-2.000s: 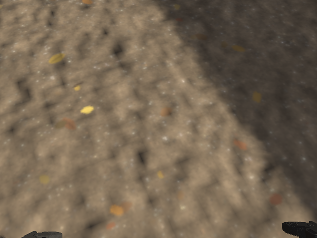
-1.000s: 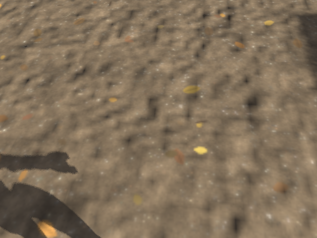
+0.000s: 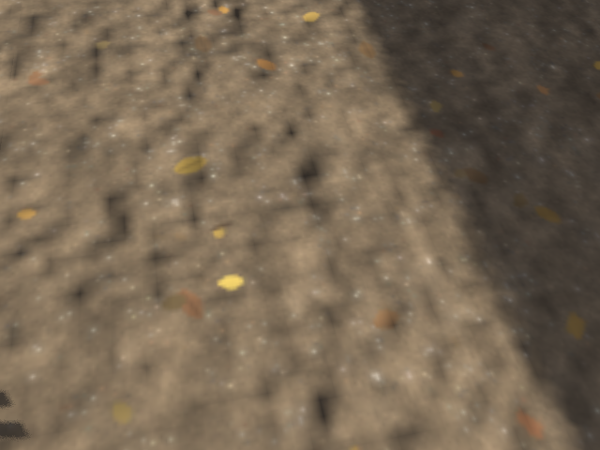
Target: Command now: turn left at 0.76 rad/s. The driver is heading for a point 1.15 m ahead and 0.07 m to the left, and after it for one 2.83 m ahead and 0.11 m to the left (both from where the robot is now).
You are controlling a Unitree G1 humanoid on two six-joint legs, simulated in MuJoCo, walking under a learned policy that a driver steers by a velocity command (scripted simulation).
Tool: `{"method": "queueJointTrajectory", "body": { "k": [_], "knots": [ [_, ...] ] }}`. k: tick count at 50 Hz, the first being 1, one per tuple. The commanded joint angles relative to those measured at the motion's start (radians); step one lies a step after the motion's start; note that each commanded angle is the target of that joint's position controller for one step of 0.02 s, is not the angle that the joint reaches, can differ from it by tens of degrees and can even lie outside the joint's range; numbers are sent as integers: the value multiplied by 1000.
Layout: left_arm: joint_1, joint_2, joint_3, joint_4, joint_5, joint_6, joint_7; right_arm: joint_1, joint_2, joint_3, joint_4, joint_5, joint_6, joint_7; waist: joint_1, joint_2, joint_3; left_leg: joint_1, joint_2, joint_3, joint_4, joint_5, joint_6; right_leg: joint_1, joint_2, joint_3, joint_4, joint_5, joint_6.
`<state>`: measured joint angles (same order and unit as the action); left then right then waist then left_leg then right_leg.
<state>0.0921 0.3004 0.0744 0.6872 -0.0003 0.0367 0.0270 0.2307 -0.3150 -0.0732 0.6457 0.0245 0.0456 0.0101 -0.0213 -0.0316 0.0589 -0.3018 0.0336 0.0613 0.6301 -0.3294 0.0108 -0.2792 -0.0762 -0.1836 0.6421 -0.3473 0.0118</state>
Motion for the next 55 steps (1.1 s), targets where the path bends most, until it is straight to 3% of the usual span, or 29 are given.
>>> {"method": "queueJointTrajectory", "body": {
  "k": [1, 2, 3, 4, 5, 10, 12, 14, 17, 21, 23, 24, 25, 26, 27, 28, 30, 32, 35, 39, 43, 44, 45, 46, 47, 48, 49, 52, 55],
  "knots": [
    [-126, 59, 18, -140, 33, -27, 1, 117, -289, -78, -87, -44, -35, -12, -46, 366, -167, 312, 362, -661, -264, 802, 353, -410, 134, 158, 511, -351, 62],
    [-138, 88, 26, -136, 21, -32, -1, 112, -248, -69, -89, -49, -55, -4, -59, 215, -192, 346, 339, -595, -270, 760, 358, -448, 107, 260, 608, -331, 51],
    [-124, 94, 28, -126, 7, -37, -2, 75, -227, -65, -83, -34, -67, -8, -25, 157, -167, 343, 279, -514, -253, 717, 304, -463, 89, 284, 612, -237, 37],
    [-101, 100, 31, -108, 10, -40, 4, 28, -210, -62, -89, -12, -64, -16, 1, 94, -152, 337, 232, -462, -243, 680, 255, -475, 75, 288, 569, -156, 36],
    [-92, 116, 36, -102, 15, -41, 8, -9, -189, -54, -98, 6, -55, -27, 15, 99, -150, 325, 208, -434, -243, 676, 229, -455, 66, 295, 527, -100, 42],
    [-76, 81, 24, -78, -1, -47, -3, -4, -197, -55, -112, 1, -26, -53, 16, 122, -168, 303, 135, -434, -236, 662, 211, -371, 129, 293, 353, 13, 88],
    [-78, 85, 23, -73, -10, -59, -16, 28, -190, -53, -106, 15, -25, -57, 0, 140, -182, 269, 110, -494, -307, 132, 213, -339, 131, 299, 224, 55, 87],
    [-124, 99, 27, -86, -22, -81, -33, 27, -204, -52, -110, 10, -36, -51, -20, 207, -106, 195, 109, -581, -381, -233, 221, -329, 135, 307, 111, 68, 76],
    [-158, 105, 31, -95, -26, -125, -46, 34, -207, -49, -106, 7, -50, -45, -35, 226, -68, 155, 96, -620, -369, -254, 217, -267, 142, 314, -11, 55, 62],
    [-65, 93, 23, -54, -22, -158, -59, 49, -142, -16, -86, -8, -67, -25, -35, 235, -70, 92, 103, -551, -328, -183, 194, -68, 96, 222, -105, 142, 22],
    [-2, 88, 23, -34, -6, -162, -57, 50, -107, 0, -76, -19, -67, -19, 5, 211, -55, 76, 66, -508, -250, -34, 161, 43, 108, 192, -202, 155, -15],
    [55, 101, 25, -23, 4, -164, -54, 38, -78, 10, -81, -26, -70, -23, 29, 187, -81, 66, 39, -467, -157, 80, 131, 117, 73, 254, -216, 171, -43],
    [127, 160, 32, -16, 11, -165, -53, 31, -38, 23, -100, -42, -77, -31, 31, 27, -122, 12, -38, -340, 86, 102, 81, 202, -56, 461, -269, 285, -105],
    [185, 281, 64, 11, 16, -155, -62, 52, -74, 12, -139, -32, -90, -42, 14, -264, -112, -245, -147, -210, 319, -164, -1, 324, -211, 829, -355, 284, -284],
    [210, 214, 48, 13, -15, -156, -73, 25, -141, -4, -130, -26, -99, -49, 32, -201, -49, -389, -111, -213, 469, -288, -31, 338, -269, 954, -383, 240, -342],
    [200, 165, 32, 10, -28, -153, -72, -28, -157, -10, -131, -25, -106, -45, 42, -123, -12, -430, -75, -213, 519, -236, -32, 327, -236, 860, -355, 311, -322],
    [193, 163, 29, -1, -28, -135, -55, -112, -122, -4, -150, -48, -119, -35, 55, -51, -37, -444, -50, -181, 502, -148, -49, 342, -155, 702, -319, 565, -280],
    [195, 169, 29, -1, -27, -107, -28, -158, -81, 4, -160, -47, -120, -25, 50, -62, -75, -380, -46, -165, 381, -113, -67, 322, -92, 609, -302, 736, -247],
    [195, 206, 46, -6, -33, -61, 4, -182, -42, 13, -152, -27, -110, -22, 41, -86, -121, -292, -109, -136, 200, -69, -94, 273, -47, 595, -285, 754, -231],
    [169, 205, 57, -32, -45, -13, 29, -212, -50, 5, -133, -18, -103, -15, 36, -103, -142, -138, -160, -154, 23, 96, -103, 159, -8, 627, -253, 683, -173],
    [101, 179, 55, -75, -43, -1, 34, -160, -89, -21, -103, -13, -117, -12, -6, -130, -142, 41, -137, -185, -214, 244, -81, 117, 32, 711, -178, 543, -110],
    [86, 153, 45, -88, -41, -5, 32, -116, -107, -31, -88, -18, -121, -19, -26, -114, -163, 161, -86, -189, -302, 357, -56, 73, 67, 696, -113, 471, -80],
    [152, 85, 26, -90, -25, -7, 27, -67, -150, -40, -90, -33, -117, -31, -9, 27, -269, 372, 114, -346, -289, 445, 24, -22, 135, 607, 99, 135, -36],
    [273, 33, 10, -97, -15, -8, 26, -107, -173, -32, -111, -66, -101, -33, 73, 248, -280, 472, 332, -656, -285, 598, 173, -245, 271, 481, 271, -391, -1],
    [346, 136, 33, -88, -17, -8, 16, -105, -143, -33, -97, -62, -92, -31, 101, 306, -263, 393, 426, -755, -299, 531, 256, -289, 149, 402, 451, -374, 40],
    [300, 205, 53, -67, -29, -2, 15, -148, -82, -19, -114, -54, -90, -35, 77, 223, -185, 319, 349, -613, -293, 480, 239, -305, 105, 375, 524, -279, 72],
    [263, 228, 65, -56, -35, 8, 16, -173, -59, -14, -114, -50, -83, -40, 64, 149, -139, 256, 272, -458, -287, 410, 199, -307, 82, 356, 554, -199, 91],
    [207, 168, 52, -90, -31, 23, 9, -185, -79, -16, -95, -50, -73, -54, 51, 155, -92, 139, 201, -255, -332, 440, 198, -297, 42, 265, 596, -78, 112],
    [128, 123, 33, -143, -29, 21, -3, -143, -90, -25, -68, -54, -69, -59, 11, 169, -109, 206, 230, -190, -358, 458, 236, -338, 0, 235, 499, -41, 117]
  ]
}}
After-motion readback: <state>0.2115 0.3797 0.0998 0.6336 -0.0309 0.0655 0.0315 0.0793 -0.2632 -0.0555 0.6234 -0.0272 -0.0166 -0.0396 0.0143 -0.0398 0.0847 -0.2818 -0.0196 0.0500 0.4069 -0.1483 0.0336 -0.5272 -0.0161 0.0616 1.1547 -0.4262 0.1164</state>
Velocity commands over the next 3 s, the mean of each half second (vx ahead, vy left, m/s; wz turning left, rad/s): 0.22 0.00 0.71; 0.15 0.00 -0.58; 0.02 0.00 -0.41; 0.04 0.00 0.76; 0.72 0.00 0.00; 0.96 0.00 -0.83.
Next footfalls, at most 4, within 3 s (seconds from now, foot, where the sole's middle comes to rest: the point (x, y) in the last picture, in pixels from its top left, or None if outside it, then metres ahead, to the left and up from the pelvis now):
0.48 right None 0.20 -0.08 -0.76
0.90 left None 0.34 0.15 -0.76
1.34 right None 0.29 -0.12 -0.76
1.80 left None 0.31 0.12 -0.76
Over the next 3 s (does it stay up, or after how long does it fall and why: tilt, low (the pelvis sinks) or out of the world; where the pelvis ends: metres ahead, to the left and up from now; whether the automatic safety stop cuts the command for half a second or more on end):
stays up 0.99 0.05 0.01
